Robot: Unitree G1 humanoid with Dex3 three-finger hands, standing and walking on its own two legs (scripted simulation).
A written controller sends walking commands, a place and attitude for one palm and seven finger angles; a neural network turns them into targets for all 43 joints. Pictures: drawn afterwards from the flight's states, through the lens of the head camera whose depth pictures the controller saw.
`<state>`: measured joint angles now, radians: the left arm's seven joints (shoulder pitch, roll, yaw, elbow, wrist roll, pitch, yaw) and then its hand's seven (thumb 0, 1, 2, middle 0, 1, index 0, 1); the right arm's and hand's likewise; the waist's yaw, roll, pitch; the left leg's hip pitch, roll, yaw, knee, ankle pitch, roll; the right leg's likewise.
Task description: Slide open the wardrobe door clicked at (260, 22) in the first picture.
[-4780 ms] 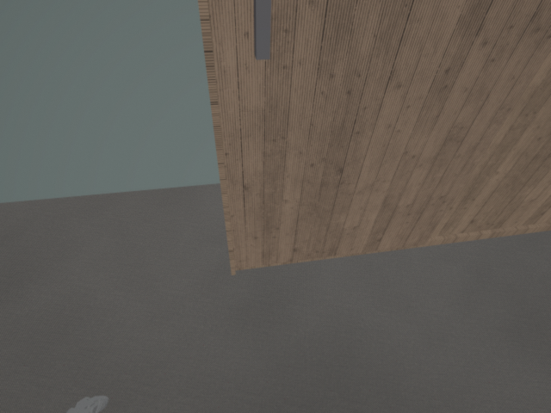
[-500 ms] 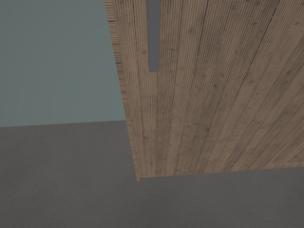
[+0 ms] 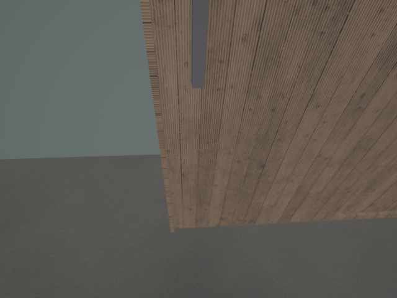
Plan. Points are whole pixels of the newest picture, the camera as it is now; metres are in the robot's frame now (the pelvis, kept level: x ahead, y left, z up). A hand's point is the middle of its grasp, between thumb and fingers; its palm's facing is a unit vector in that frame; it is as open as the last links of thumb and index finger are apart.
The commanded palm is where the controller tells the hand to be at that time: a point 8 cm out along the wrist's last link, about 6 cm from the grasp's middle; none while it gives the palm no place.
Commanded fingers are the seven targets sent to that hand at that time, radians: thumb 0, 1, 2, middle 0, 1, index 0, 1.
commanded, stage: come to a stop and stand still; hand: left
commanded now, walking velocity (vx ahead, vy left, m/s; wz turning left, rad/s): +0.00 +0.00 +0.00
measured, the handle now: (198, 37) +0.55 +0.04 +0.27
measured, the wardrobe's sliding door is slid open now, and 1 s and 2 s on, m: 0.00 0.00 0.00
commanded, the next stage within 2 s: look again from close up in 0.06 s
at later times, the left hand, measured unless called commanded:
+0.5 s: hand out of the picture +0.00 +0.20 -0.19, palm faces +0.06 -0.98 -0.16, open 7.4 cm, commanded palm none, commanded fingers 0.00 0.90 0.90 -0.20 -0.30 -0.20 -0.30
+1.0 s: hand out of the picture -0.06 +0.22 -0.19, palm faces +0.07 -0.98 -0.18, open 7.4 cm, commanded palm none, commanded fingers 0.00 0.90 0.90 -0.20 -0.30 -0.20 -0.30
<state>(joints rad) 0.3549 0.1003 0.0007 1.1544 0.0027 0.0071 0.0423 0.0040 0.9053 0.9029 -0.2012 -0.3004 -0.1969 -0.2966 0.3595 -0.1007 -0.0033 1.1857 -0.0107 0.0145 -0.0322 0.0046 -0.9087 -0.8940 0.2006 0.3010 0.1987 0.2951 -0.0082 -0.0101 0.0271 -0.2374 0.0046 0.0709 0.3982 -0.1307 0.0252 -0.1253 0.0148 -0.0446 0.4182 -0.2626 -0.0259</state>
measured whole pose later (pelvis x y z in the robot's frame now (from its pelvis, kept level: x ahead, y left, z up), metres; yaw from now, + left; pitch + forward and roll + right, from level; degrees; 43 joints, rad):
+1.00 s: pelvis -0.02 +0.04 +0.00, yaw +2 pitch -1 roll -1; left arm 0.40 0.19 0.00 1.06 0.02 0.00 0.04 0.00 0.90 0.90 -0.20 -0.30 -0.20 -0.30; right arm 0.26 -0.17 0.00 1.07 -0.01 0.00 0.00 0.01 -0.91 -0.89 0.20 0.30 0.20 0.30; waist 0.02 -0.04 -0.01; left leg -0.30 -0.05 0.06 0.42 -0.11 0.09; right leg -0.17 -0.04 -0.06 0.44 -0.25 0.03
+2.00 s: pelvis -0.01 +0.02 +0.00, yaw +2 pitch -1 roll -1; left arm 0.41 0.13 0.00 1.07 0.02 -0.02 0.04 0.00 0.91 0.90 -0.20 -0.30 -0.20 -0.30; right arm 0.32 -0.11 0.00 1.12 -0.01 0.00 -0.02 0.01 -0.92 -0.89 0.20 0.30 0.20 0.30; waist 0.01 -0.03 -0.01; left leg -0.31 -0.03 0.05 0.43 -0.12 0.06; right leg -0.18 -0.01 -0.07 0.44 -0.25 0.00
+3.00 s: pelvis +0.02 +0.02 +0.00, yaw +1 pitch +0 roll +0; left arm 0.35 0.15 -0.01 1.09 0.01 -0.02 0.04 0.00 0.90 0.90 -0.20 -0.30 -0.20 -0.30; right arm 0.27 -0.15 0.01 1.13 -0.01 -0.01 -0.02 0.01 -0.92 -0.89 0.20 0.30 0.20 0.30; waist 0.01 -0.03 0.02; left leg -0.24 -0.03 0.06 0.40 -0.16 0.05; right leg -0.11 -0.02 -0.06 0.40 -0.28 0.00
